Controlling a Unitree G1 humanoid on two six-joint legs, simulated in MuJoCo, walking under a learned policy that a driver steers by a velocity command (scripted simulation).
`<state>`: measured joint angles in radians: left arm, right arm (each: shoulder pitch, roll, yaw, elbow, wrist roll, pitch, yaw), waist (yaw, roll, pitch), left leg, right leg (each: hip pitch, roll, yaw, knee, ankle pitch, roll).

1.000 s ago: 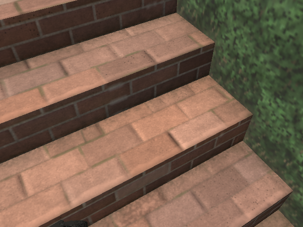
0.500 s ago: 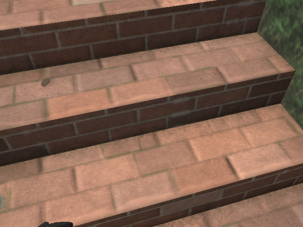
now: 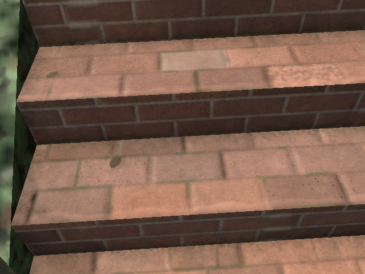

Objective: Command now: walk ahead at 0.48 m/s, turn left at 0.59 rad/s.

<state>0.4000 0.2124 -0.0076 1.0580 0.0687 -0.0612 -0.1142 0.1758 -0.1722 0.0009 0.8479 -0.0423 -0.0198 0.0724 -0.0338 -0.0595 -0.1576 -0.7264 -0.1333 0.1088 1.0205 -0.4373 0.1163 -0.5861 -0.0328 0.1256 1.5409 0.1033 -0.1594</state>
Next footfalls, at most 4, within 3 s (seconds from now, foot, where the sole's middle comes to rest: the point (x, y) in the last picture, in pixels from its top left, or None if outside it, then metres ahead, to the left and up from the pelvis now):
0.30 right None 0.36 -0.17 -0.52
0.92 left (152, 177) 0.67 0.10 -0.34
1.42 right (207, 69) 0.94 -0.08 -0.16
1.94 left None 1.24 0.14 0.02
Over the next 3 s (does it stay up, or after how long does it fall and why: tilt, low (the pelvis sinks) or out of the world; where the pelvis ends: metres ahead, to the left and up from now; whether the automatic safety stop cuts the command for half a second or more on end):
stays up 1.41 -0.09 0.96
